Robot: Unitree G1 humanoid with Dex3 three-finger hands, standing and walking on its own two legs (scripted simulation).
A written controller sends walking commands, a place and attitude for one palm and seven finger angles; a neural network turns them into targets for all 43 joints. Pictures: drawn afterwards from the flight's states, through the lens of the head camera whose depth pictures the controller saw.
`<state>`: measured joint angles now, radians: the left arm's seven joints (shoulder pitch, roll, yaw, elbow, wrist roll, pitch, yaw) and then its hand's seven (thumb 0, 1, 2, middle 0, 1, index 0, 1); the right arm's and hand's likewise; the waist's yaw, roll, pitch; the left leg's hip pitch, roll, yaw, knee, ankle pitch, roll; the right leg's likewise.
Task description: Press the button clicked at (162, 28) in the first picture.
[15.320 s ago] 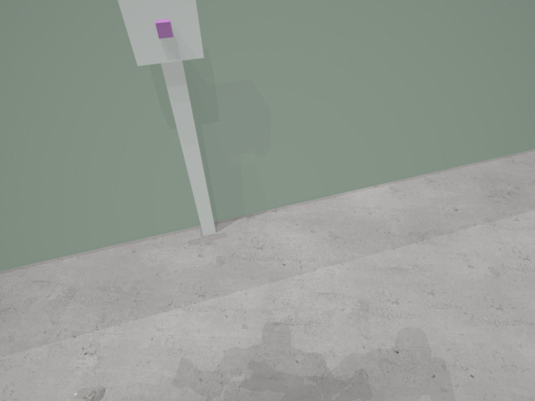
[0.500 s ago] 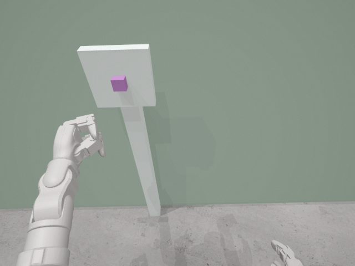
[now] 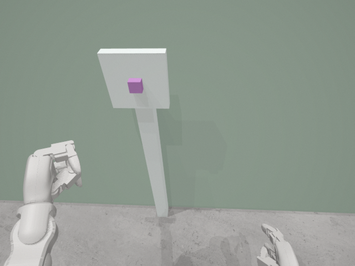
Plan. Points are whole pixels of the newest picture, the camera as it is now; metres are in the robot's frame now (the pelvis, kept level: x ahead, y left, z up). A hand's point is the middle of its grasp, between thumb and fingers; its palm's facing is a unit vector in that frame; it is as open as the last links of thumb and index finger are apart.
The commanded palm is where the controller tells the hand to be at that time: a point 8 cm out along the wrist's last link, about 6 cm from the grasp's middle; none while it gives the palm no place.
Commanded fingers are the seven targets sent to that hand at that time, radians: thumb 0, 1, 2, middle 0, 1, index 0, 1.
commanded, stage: draw the hand back to the body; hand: left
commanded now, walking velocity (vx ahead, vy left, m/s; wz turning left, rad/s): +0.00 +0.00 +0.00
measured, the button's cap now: (135, 85) +0.54 +0.19 +0.15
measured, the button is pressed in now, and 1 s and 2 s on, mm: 0 0 0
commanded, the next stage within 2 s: step back with the hand held close in 0.60 s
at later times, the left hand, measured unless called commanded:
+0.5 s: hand (46, 194) +0.18 +0.25 +0.16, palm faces +0.45 -0.80 -0.39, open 3.1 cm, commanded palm +0.13 +0.28 +0.17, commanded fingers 0.00 0.90 0.90 -1.30 -1.50 -1.30 -1.50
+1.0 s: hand (49, 199) +0.17 +0.24 +0.15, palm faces +0.32 -0.81 -0.49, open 3.1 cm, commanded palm +0.11 +0.29 +0.17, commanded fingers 0.00 0.90 0.90 -1.30 -1.50 -1.30 -1.50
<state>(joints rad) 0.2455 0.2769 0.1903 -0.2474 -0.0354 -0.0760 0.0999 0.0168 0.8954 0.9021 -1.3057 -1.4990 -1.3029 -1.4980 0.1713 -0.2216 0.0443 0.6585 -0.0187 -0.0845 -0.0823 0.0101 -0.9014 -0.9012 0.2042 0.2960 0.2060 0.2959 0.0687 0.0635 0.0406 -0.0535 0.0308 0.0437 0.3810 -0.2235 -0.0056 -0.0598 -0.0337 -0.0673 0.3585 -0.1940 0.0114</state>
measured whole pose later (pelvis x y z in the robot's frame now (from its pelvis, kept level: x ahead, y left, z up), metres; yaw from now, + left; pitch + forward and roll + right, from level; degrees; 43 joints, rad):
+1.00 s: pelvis -0.02 +0.01 +0.00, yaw -1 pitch +0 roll -1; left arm 0.61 0.36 0.33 -0.54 -0.03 -0.17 0.11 0.01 0.89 0.90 -1.31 -1.50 -1.30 -1.50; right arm 0.18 -0.24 -0.01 0.56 -0.01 -0.02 -0.08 0.01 -0.90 -0.90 0.20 0.30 0.21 0.30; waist 0.01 0.04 0.02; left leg -0.23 0.02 0.05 0.46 -0.22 0.01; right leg -0.23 -0.04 -0.05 0.42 -0.18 0.03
